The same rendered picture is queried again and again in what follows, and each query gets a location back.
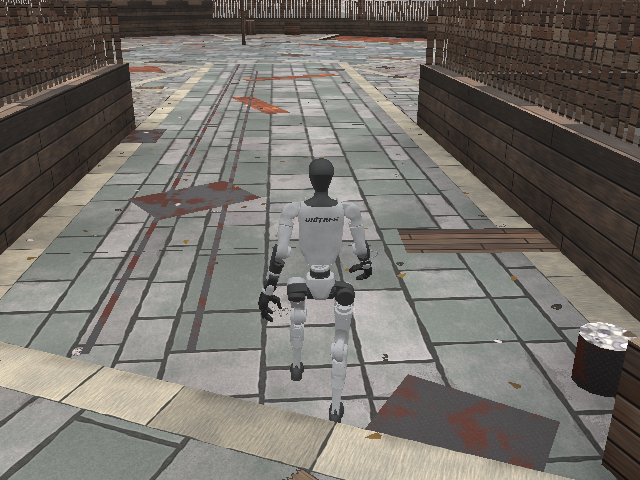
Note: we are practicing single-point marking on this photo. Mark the left robot hand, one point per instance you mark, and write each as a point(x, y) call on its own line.
point(263, 305)

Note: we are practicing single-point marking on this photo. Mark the right robot forearm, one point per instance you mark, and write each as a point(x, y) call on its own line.
point(365, 259)

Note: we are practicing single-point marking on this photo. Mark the robot right thigh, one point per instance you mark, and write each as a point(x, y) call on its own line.
point(343, 310)

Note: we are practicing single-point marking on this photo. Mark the robot right foot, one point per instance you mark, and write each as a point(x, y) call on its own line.
point(335, 417)

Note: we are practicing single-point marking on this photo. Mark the left robot forearm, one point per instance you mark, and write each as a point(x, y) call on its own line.
point(273, 274)

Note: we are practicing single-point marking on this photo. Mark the right robot hand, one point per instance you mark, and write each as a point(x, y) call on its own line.
point(365, 275)

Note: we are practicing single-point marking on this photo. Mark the robot right upper arm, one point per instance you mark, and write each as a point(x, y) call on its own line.
point(352, 212)

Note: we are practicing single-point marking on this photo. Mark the robot left upper arm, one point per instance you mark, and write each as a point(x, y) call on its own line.
point(288, 212)

